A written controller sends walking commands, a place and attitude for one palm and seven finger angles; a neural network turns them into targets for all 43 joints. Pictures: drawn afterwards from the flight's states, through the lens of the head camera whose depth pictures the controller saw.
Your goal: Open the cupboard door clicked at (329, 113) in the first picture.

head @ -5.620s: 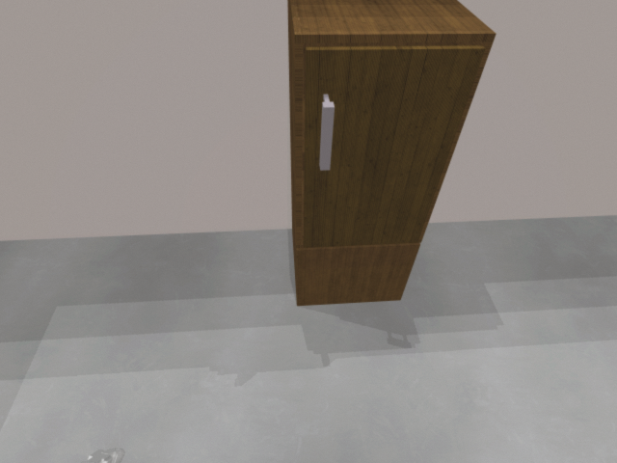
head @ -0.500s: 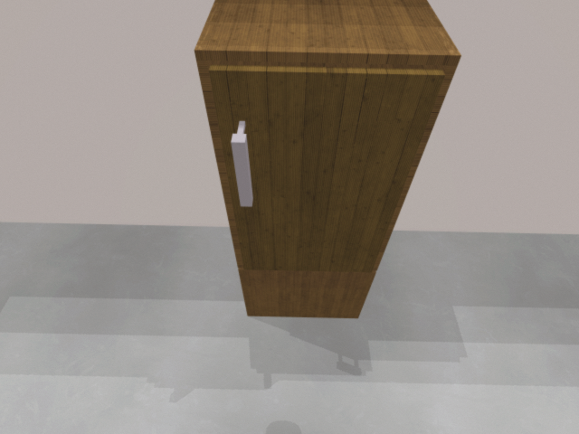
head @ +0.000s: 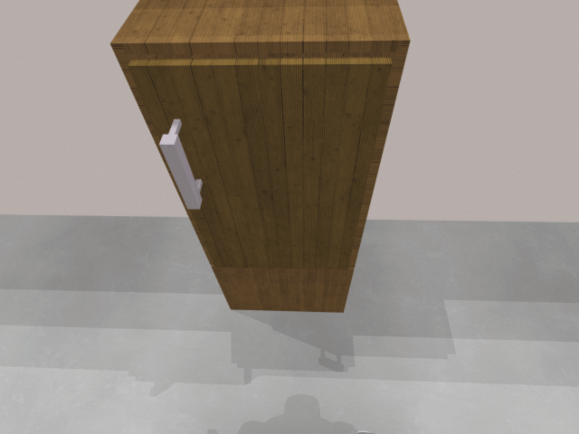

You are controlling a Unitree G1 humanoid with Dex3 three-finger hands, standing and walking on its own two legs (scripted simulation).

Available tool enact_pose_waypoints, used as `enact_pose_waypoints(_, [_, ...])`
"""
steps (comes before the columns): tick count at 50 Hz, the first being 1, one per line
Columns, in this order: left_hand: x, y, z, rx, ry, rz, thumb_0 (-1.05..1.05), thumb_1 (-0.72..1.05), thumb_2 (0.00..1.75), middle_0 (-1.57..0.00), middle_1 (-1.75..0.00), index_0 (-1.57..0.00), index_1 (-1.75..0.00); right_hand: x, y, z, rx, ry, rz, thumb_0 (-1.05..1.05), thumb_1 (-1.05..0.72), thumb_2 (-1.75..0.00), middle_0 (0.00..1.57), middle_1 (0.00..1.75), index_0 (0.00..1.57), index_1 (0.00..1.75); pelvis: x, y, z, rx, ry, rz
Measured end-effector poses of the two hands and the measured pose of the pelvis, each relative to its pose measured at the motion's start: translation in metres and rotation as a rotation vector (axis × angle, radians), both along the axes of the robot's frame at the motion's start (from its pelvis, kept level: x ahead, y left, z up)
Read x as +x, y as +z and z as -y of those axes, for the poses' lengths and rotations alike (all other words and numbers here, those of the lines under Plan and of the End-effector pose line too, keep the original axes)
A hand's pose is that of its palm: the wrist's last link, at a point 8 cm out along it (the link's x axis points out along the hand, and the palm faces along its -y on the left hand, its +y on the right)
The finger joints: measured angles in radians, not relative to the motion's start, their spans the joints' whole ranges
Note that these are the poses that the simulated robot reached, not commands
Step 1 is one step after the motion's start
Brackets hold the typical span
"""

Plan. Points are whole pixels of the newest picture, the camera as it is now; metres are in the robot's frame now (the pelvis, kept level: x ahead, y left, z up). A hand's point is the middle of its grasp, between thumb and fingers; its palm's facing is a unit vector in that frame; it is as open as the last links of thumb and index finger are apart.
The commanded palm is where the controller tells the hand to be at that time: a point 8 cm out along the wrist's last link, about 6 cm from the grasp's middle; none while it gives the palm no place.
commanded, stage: come to a stop and stand still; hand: left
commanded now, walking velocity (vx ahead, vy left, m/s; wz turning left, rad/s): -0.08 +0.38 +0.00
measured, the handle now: (185, 166) +0.52 +0.21 +0.04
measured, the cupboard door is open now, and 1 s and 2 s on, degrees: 0 0 0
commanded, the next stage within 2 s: look again from close up in 1.38 s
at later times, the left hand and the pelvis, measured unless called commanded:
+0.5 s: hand out of the picture -0.05 +0.18 -0.15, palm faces +0.14 -0.96 -0.25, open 7.3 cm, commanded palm none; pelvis -0.04 -0.02 +0.02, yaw +2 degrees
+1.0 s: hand out of the picture +0.00 +0.14 -0.15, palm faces +0.00 -0.97 -0.26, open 7.3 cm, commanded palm none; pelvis -0.03 -0.04 +0.02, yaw +1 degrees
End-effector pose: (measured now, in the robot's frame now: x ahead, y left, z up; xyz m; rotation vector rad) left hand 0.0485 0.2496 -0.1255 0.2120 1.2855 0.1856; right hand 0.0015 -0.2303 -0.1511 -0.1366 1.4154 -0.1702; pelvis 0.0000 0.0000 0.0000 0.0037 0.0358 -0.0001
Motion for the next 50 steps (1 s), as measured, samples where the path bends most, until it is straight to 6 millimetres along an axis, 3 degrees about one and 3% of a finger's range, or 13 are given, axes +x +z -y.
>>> enact_pose_waypoints(5, [0.004,0.011,0.034,0.009,-0.005,0.029,0.00,0.92,0.90,-0.20,-0.29,-0.20,-0.30,0.022,0.003,0.038,-0.016,0.002,0.036,0.01,-0.91,-0.90,0.20,0.30,0.20,0.29,0.002,0.007,0.022,0.018,0.007,0.014])
enact_pose_waypoints(10, [-0.004,0.015,0.054,0.000,0.030,0.045,0.00,0.93,0.90,-0.20,-0.30,-0.20,-0.30,0.051,0.018,0.052,-0.013,0.051,0.100,0.00,-0.91,-0.90,0.20,0.29,0.20,0.29,-0.003,0.016,0.038,0.037,0.018,0.021])
enact_pose_waypoints(17, [-0.048,0.015,0.054,0.000,0.090,0.014,0.00,0.92,0.90,-0.21,-0.30,-0.20,-0.30,0.085,0.032,0.045,0.004,0.137,0.190,0.00,-0.91,-0.90,0.20,0.29,0.20,0.29,-0.021,0.021,0.042,0.042,0.037,0.025])
enact_pose_waypoints(22, [-0.088,0.012,0.040,-0.002,0.127,-0.044,0.00,0.91,0.90,-0.21,-0.30,-0.20,-0.30,0.092,0.040,0.026,0.018,0.175,0.250,0.00,-0.91,-0.90,0.20,0.29,0.20,0.29,-0.033,0.021,0.034,0.045,0.040,0.026])
enact_pose_waypoints(26, [-0.114,0.001,0.022,-0.018,0.152,-0.083,0.00,0.91,0.90,-0.21,-0.30,-0.20,-0.30,0.079,0.039,0.008,0.009,0.182,0.278,0.00,-0.91,-0.90,0.20,0.29,0.20,0.29,-0.039,0.014,0.018,0.016,0.041,0.028])
enact_pose_waypoints(30, [-0.122,-0.002,0.012,-0.034,0.152,-0.103,0.01,0.91,0.90,-0.20,-0.30,-0.20,-0.30,0.041,0.038,-0.003,-0.008,0.152,0.228,0.00,-0.92,-0.90,0.20,0.30,0.20,0.29,-0.043,0.016,0.008,0.008,0.054,0.040])
enact_pose_waypoints(36, [-0.106,0.004,0.019,-0.063,0.119,-0.078,0.01,0.91,0.90,-0.20,-0.29,-0.19,-0.30,-0.015,0.037,0.005,-0.024,0.110,0.084,-0.01,-0.94,-0.90,0.21,0.30,0.21,0.30,-0.039,0.022,0.007,0.016,0.058,0.026])
enact_pose_waypoints(42, [-0.076,0.003,0.041,-0.049,0.063,-0.067,0.01,0.93,0.90,-0.20,-0.30,-0.20,-0.30,-0.058,0.022,0.014,0.015,0.045,-0.038,0.00,-0.92,-0.90,0.21,0.30,0.20,0.30,-0.032,0.016,0.024,0.041,0.045,0.011])
enact_pose_waypoints(45, [-0.066,0.004,0.052,-0.019,0.022,-0.061,0.01,0.94,0.90,-0.20,-0.30,-0.20,-0.30,-0.065,0.011,0.020,0.044,0.016,-0.081,0.00,-0.92,-0.90,0.20,0.30,0.20,0.30,-0.032,0.011,0.032,0.006,0.022,0.012])
enact_pose_waypoints(50, [-0.055,0.011,0.062,-0.002,-0.002,-0.046,0.01,0.94,0.90,-0.20,-0.30,-0.20,-0.30,-0.045,0.009,0.018,0.079,0.003,-0.033,0.01,-0.91,-0.90,0.20,0.30,0.20,0.29,-0.026,0.015,0.038,-0.008,0.026,0.016])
